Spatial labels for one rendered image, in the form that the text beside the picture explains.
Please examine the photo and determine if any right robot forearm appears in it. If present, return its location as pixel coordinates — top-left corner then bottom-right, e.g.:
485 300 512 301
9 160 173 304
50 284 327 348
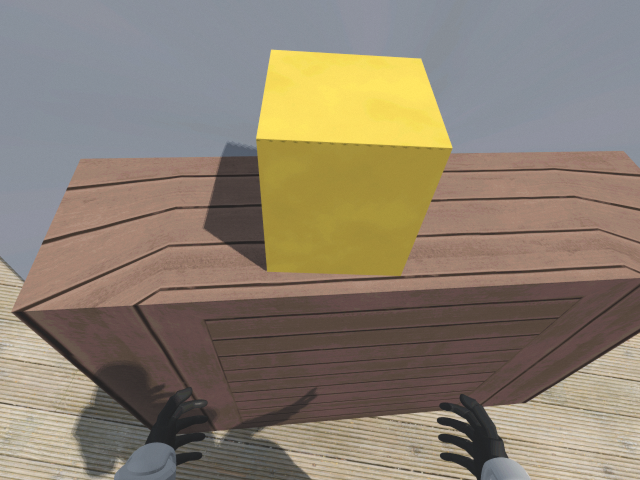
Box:
481 457 531 480

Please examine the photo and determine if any robot left hand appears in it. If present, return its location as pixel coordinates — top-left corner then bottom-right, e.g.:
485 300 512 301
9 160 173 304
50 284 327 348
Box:
145 387 208 466

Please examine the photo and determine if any robot right hand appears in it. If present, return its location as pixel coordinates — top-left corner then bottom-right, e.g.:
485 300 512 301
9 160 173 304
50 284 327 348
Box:
437 394 508 480

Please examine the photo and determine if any left robot forearm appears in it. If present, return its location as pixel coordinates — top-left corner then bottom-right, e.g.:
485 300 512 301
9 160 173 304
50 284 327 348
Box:
114 442 176 480

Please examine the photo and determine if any carton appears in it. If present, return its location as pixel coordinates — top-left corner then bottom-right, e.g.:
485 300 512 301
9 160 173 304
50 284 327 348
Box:
256 50 453 276

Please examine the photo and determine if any pedestal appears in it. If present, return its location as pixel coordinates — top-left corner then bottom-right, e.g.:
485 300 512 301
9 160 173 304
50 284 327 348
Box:
11 151 640 434

